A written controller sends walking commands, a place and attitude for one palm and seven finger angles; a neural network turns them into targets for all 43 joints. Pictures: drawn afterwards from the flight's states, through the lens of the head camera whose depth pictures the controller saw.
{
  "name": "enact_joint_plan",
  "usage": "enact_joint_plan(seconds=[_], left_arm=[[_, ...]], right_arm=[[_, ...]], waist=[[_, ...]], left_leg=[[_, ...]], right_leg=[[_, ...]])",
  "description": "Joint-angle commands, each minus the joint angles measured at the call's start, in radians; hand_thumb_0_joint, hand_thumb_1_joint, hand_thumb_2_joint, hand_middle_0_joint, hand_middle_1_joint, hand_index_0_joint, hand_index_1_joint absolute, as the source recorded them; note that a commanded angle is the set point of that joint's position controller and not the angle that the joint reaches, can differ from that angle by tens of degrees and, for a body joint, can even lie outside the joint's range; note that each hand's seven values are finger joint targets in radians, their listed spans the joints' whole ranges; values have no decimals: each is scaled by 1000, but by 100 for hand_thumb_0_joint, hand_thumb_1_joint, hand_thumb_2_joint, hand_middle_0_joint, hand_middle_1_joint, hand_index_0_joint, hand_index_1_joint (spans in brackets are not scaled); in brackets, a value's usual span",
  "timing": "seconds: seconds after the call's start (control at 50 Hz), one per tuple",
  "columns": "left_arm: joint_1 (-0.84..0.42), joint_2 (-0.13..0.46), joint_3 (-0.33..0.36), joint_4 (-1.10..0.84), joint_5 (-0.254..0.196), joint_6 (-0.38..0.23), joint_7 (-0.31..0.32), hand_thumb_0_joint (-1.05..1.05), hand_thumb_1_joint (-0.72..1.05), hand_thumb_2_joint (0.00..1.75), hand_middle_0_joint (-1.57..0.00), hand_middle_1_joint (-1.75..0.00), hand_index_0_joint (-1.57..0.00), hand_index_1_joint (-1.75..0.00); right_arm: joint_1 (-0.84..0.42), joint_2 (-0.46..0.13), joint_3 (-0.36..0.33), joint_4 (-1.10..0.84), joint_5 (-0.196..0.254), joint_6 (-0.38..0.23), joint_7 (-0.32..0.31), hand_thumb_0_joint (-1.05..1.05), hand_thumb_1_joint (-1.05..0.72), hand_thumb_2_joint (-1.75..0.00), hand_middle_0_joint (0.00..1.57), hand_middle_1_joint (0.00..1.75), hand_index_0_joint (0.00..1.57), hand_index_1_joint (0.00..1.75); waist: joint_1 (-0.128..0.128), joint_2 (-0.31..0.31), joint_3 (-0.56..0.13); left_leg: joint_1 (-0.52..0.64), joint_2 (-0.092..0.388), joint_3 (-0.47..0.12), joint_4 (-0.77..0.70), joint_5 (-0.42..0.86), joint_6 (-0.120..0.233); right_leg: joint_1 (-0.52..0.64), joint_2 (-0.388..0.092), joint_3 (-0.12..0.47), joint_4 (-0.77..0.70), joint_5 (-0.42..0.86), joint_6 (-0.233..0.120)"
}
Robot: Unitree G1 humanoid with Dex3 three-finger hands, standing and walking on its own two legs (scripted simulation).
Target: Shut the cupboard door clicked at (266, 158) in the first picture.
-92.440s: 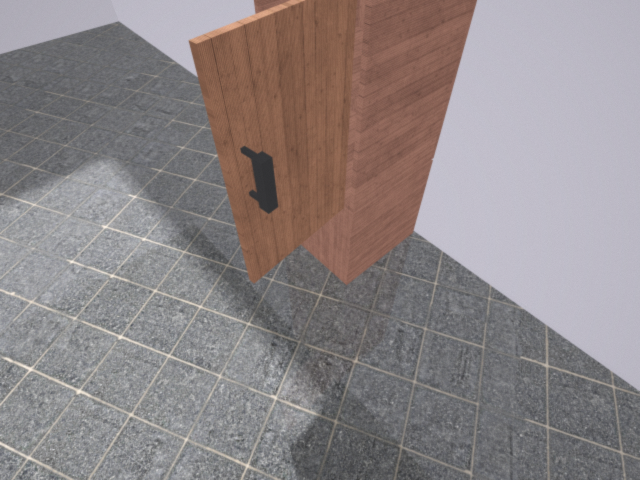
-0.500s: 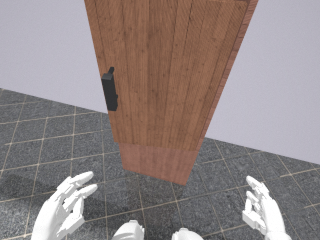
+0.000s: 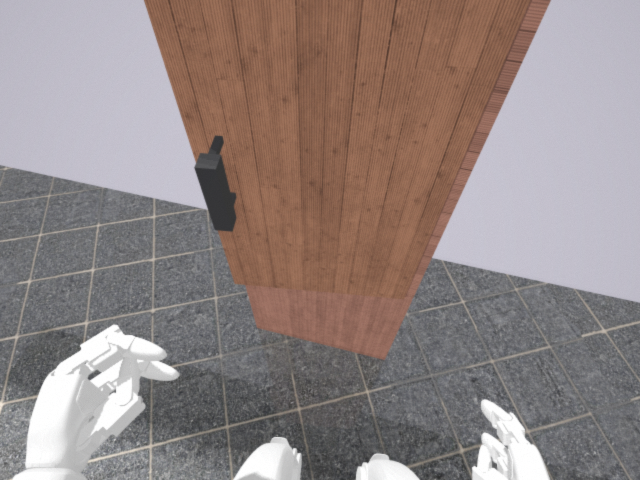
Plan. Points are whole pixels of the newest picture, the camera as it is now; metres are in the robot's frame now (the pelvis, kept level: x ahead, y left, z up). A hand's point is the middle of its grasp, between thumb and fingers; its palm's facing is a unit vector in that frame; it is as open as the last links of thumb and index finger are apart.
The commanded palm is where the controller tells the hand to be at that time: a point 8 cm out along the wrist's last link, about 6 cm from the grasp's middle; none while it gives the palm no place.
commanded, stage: raise the hand and make a fist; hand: left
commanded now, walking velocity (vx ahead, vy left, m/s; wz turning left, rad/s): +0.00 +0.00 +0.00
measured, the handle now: (221, 184) +0.48 +0.18 +0.08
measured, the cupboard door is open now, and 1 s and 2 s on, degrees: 9 9 9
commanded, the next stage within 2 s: bring the fist close to the handle in 1.02 s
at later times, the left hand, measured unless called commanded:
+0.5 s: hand (133, 394) +0.20 +0.21 +0.06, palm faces -0.04 -1.00 -0.02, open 3.1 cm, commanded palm +0.18 +0.27 +0.08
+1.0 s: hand (132, 371) +0.22 +0.21 +0.08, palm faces +0.02 -1.00 -0.05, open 3.1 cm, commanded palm +0.19 +0.25 +0.08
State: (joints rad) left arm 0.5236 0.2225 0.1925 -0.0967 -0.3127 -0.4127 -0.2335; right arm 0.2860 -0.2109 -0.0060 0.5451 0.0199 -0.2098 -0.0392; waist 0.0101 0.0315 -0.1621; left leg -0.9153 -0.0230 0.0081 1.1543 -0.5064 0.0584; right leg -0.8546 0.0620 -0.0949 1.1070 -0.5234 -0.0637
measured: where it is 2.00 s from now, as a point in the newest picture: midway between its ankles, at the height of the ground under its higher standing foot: outside the picture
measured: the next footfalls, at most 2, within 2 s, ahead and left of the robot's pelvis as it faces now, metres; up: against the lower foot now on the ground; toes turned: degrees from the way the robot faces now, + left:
none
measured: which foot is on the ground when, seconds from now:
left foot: down 0.00-1.00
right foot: down 0.00-1.00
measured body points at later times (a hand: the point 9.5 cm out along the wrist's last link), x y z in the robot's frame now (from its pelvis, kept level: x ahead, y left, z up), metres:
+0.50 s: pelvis -0.01 +0.03 +0.01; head +0.04 +0.05 +0.46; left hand +0.20 +0.26 +0.06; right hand +0.19 -0.19 -0.04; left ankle +0.03 +0.08 -0.65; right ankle +0.01 -0.08 -0.65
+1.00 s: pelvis -0.01 +0.01 +0.01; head +0.04 +0.02 +0.46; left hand +0.21 +0.26 +0.09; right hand +0.17 -0.22 -0.05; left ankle +0.03 +0.08 -0.65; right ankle +0.01 -0.08 -0.65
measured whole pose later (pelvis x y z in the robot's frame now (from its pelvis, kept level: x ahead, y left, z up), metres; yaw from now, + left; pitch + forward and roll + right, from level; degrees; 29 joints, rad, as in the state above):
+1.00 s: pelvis -0.01 +0.01 +0.01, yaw +1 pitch +12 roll -3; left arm 0.38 0.27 0.16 -0.05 -0.29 -0.37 -0.23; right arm 0.28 -0.25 0.03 0.49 0.02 -0.17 -0.02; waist 0.00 0.04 -0.14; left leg -0.83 -0.03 0.00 1.08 -0.47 0.07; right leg -0.75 0.06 -0.10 1.02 -0.48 -0.05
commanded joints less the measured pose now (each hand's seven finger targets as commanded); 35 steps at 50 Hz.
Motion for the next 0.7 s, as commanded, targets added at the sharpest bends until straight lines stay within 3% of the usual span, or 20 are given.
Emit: enact_joint_plan(seconds=[0.0, 0.04, 0.1, 0.12, 0.14, 0.16, 0.24, 0.28, 0.32, 0.34, 0.38, 0.44, 0.48, 0.54, 0.62, 0.66, 0.68], left_arm=[[-21, 72, -56, -157, 16, -119, -54, 0, 90, 90, -102, -120, -102, -120], [-23, 106, -42, -171, 15, -94, -70, 0, 90, 90, -106, -124, -106, -124], [-34, 170, 31, -270, 8, -70, -47, 0, 90, 90, -112, -130, -112, -130], [-32, 164, 36, -298, 6, -64, -30, 0, 90, 90, -113, -132, -113, -132], [-50, 193, 72, -318, 5, -59, -6, 0, 90, 90, -115, -134, -115, -134], [-27, 165, 60, -320, 4, -56, 10, 0, 90, 90, -117, -136, -117, -136], [-44, 108, 9, -249, 14, -36, 40, 0, 90, 90, -124, -144, -124, -144], [-62, 75, -48, -183, 27, -12, 19, 0, 90, 90, -128, -148, -128, -148], [-97, 80, -74, -149, 39, 13, -9, 0, 90, 90, -130, -150, -130, -150], [-123, 95, -70, -148, 43, 21, -18, 0, 90, 90, -130, -150, -130, -150], [-160, 132, -47, -188, 41, 25, -28, 0, 90, 90, -130, -150, -130, -150], [-203, 211, 45, -265, 31, 7, -3, 0, 90, 90, -130, -150, -130, -150], [-201, 196, 48, -285, 20, -10, 16, 0, 90, 90, -130, -150, -130, -150], [-186, 176, 52, -224, 14, -16, 28, 0, 90, 90, -130, -150, -130, -150], [-180, 115, -26, -114, 20, 30, -11, 0, 90, 90, -130, -150, -130, -150], [-176, 118, -32, -103, 19, 54, -34, 0, 90, 90, -130, -150, -130, -150], [-178, 130, -28, -115, 20, 60, -40, 0, 90, 90, -130, -150, -130, -150]], right_arm=[[-81, -153, -52, -167, 3, -68, -4, 0, -90, -90, 20, 30, 20, 30], [-78, -164, -54, -183, 9, -65, -9, 0, -90, -90, 20, 30, 20, 30], [-77, -162, -57, -207, 12, -52, -14, 0, -90, -90, 20, 30, 20, 30], [-80, -156, -54, -213, 12, -45, -15, 0, -90, -90, 20, 30, 20, 30], [-79, -154, -51, -212, 8, -38, -16, 0, -90, -90, 20, 30, 20, 30], [-82, -147, -48, -217, 9, -31, -14, 0, -90, -90, 20, 30, 20, 30], [-81, -154, -37, -219, 7, -4, -9, 0, -90, -90, 20, 30, 20, 30], [-74, -164, -34, -220, 8, 2, -5, 0, -90, -90, 20, 30, 20, 30], [-70, -177, -30, -230, 12, 3, -7, 0, -90, -90, 20, 30, 20, 30], [-65, -181, -29, -233, 15, 2, -8, 0, -90, -90, 20, 30, 20, 30], [-68, -182, -27, -242, 16, -3, -11, 0, -90, -90, 20, 30, 20, 30], [-70, -177, -19, -244, 9, -6, -13, 0, -90, -90, 20, 30, 20, 30], [-76, -165, -12, -243, 7, -9, -10, 0, -90, -90, 20, 30, 20, 30], [-73, -168, -9, -229, 4, -6, -6, 0, -90, -90, 20, 30, 20, 30], [-66, -183, -13, -220, 13, -4, -1, 0, -90, -90, 20, 30, 20, 30], [-59, -189, -18, -227, 18, -9, -3, 0, -90, -90, 20, 30, 20, 30], [-58, -189, -20, -230, 20, -11, -4, 0, -90, -90, 20, 30, 20, 30]], waist=[[-28, -4, -168], [-19, 0, -186], [13, 38, -271], [22, 68, -272], [31, 74, -282], [36, 97, -264], [0, 64, -165], [-28, 32, -109], [-39, 21, -74], [-40, 12, -71], [-28, 49, -118], [4, 100, -172], [6, 123, -172], [-1, 72, -143], [-27, 59, -75], [-26, 19, -98], [-20, 28, -103]], left_leg=[[149, 24, -99, -131, 273, -35], [165, 25, -106, -149, 262, -33], [238, 27, -112, -191, 291, -47], [267, 29, -117, -207, 311, -56], [281, 30, -131, -218, 338, -65], [301, 32, -129, -230, 348, -72], [278, 41, -147, -250, 276, -72], [244, 41, -148, -257, 195, -70], [229, 43, -165, -279, 118, -69], [231, 43, -172, -287, 109, -68], [266, 40, -172, -298, 105, -69], [314, 39, -180, -314, 147, -79], [342, 39, -181, -327, 156, -86], [305, 37, -175, -323, 150, -79], [275, 38, -171, -334, 86, -76], [272, 35, -164, -328, 113, -67], [278, 34, -159, -330, 126, -67]], right_leg=[[54, -34, 81, -116, 231, 37], [66, -28, 77, -128, 203, 30], [110, -25, 59, -128, 211, 23], [111, -22, 48, -126, 219, 20], [120, -15, 39, -117, 229, 15], [117, -16, 34, -121, 229, 15], [74, -8, 17, -140, 187, 18], [51, -12, 14, -160, 150, 23], [39, -12, 16, -175, 114, 24], [50, -11, 20, -179, 111, 21], [71, -14, 27, -187, 112, 19], [107, -10, 29, -181, 136, 11], [110, -11, 25, -186, 141, 9], [122, -6, 20, -192, 140, 10], [101, -13, 20, -218, 113, 18], [129, -16, 26, -228, 129, 20], [143, -17, 29, -233, 135, 19]])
